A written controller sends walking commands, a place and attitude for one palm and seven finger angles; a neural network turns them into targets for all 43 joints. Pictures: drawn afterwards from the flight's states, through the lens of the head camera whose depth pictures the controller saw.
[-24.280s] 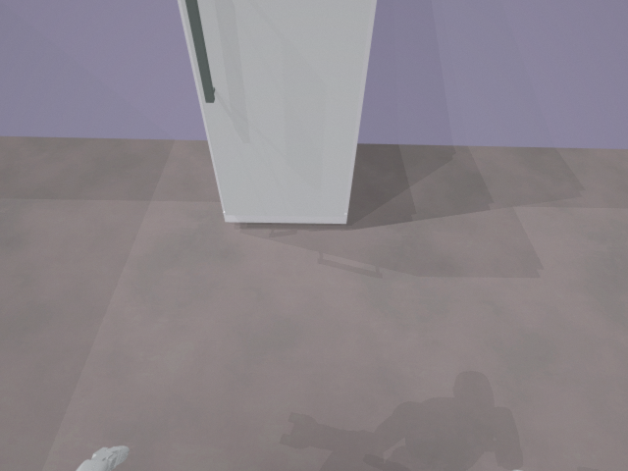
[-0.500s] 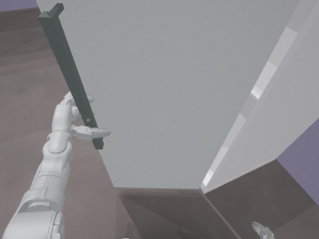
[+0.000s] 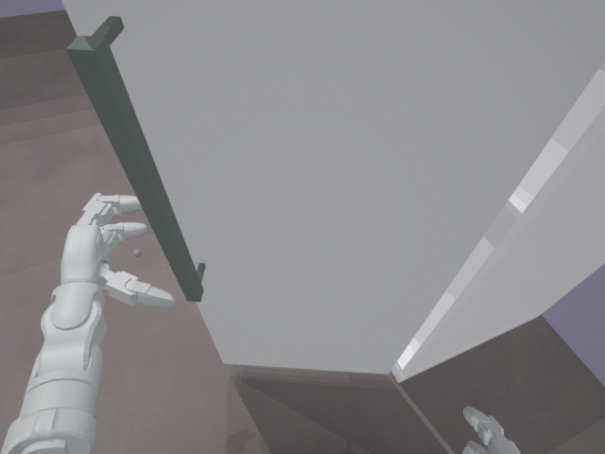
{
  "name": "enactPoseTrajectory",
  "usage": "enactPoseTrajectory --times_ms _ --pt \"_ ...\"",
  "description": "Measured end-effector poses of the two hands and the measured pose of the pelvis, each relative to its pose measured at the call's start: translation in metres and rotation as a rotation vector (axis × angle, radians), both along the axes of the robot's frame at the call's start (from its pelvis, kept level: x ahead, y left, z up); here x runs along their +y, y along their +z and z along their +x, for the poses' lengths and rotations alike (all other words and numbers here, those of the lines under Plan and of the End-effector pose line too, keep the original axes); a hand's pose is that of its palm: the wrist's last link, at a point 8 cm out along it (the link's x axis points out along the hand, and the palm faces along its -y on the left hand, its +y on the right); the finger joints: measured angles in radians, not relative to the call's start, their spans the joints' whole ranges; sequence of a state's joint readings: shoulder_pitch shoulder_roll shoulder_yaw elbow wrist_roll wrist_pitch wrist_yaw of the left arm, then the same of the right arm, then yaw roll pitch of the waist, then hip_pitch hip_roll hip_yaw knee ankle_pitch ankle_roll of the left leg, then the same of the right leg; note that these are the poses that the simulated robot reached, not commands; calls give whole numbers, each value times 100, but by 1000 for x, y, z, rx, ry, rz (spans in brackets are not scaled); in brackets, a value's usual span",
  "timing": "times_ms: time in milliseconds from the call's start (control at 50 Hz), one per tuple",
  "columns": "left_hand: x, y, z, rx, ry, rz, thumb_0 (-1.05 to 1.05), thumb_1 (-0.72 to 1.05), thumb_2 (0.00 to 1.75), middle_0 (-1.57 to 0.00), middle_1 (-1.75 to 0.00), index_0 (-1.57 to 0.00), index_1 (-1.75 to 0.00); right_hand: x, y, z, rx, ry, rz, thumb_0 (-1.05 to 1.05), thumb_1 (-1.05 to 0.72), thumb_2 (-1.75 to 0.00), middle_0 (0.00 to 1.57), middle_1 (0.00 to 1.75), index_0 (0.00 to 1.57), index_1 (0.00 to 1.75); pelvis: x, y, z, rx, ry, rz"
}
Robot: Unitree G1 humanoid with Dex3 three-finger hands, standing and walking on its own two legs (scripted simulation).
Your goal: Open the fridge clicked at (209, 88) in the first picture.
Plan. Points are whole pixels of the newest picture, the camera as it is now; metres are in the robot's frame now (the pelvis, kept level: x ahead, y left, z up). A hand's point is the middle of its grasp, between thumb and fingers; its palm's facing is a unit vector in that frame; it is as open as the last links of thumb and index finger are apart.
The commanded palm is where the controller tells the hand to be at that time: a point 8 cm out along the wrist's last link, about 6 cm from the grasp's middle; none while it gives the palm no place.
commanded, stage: slip the hand off the handle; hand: left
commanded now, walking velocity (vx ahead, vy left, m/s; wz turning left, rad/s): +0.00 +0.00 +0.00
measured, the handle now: (166, 201) +0.40 +0.20 +0.11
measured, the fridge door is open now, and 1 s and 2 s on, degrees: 64 64 64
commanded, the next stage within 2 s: draw the hand back to the body in 1.22 s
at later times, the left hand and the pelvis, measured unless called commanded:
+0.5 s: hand (91, 264) +0.33 +0.29 +0.07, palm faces +0.19 -0.96 -0.19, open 14.7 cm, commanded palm +0.28 +0.32 +0.08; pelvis -0.01 +0.01 +0.00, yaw +1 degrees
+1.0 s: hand (86, 336) +0.24 +0.26 +0.06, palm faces +0.20 -0.96 -0.20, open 14.7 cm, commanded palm +0.19 +0.31 +0.08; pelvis -0.01 +0.00 +0.00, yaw +2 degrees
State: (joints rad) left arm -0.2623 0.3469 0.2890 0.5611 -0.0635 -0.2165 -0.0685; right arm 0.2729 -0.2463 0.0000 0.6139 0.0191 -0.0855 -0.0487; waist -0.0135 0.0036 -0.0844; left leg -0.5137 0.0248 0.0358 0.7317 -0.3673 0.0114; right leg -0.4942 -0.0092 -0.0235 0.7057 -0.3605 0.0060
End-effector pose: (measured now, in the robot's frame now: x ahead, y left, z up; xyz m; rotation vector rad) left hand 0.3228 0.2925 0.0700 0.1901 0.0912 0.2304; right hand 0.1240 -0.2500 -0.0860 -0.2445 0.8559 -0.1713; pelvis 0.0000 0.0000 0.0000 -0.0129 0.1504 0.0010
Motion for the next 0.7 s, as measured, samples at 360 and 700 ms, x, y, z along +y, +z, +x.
enactPoseTrajectory --times_ms 360,700 --pt "33 3 -28 -10 -18 9 -1 -55 20 -25 -115 -25 -115 10 0 13 -30 46 -27 1 -91 -89 20 30 21 30 6 -5 -5 -8 29 -16" --pt "27 -7 -70 13 -42 -19 -1 -54 20 -25 -115 -25 -115 7 -3 -15 -27 12 -12 1 -91 -89 20 30 21 30 8 -5 -11 -18 16 -13"
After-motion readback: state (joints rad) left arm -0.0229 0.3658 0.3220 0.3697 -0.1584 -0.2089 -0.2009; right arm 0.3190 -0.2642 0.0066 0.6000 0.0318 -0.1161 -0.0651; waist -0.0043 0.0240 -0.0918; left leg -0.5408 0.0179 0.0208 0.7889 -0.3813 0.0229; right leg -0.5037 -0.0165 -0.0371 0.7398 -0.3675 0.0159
